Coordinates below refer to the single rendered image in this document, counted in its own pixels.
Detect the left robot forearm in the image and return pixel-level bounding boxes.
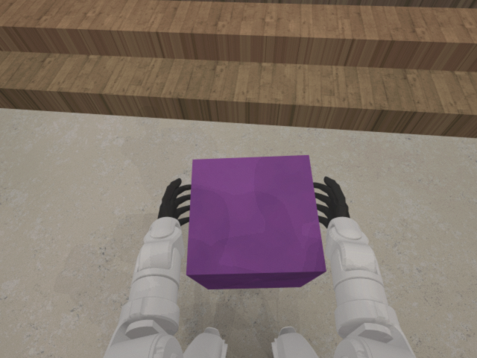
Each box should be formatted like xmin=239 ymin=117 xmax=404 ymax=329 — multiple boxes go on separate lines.
xmin=104 ymin=217 xmax=185 ymax=355

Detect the right robot hand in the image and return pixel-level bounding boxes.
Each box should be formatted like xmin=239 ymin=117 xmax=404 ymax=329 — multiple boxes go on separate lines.
xmin=313 ymin=176 xmax=350 ymax=228

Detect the right robot forearm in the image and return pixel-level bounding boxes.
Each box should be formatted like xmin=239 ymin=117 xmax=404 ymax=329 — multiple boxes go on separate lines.
xmin=325 ymin=217 xmax=416 ymax=358

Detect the right robot upper arm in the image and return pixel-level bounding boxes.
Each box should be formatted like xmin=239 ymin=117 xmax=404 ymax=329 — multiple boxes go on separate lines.
xmin=333 ymin=336 xmax=415 ymax=358

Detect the left robot shin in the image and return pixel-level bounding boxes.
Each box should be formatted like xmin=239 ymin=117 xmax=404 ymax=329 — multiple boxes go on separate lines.
xmin=204 ymin=327 xmax=220 ymax=336

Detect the left robot upper arm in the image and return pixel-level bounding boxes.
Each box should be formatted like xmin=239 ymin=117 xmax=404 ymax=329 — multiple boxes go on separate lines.
xmin=104 ymin=333 xmax=183 ymax=358

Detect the left robot hand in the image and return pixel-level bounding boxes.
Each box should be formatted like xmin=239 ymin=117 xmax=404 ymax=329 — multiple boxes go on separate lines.
xmin=158 ymin=178 xmax=191 ymax=226

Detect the right robot thigh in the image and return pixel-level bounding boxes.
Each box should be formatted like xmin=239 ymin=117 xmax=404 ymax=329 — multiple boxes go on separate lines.
xmin=271 ymin=333 xmax=319 ymax=358

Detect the carton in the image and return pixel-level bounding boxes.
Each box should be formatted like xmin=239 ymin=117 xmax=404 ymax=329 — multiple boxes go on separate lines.
xmin=186 ymin=155 xmax=326 ymax=289

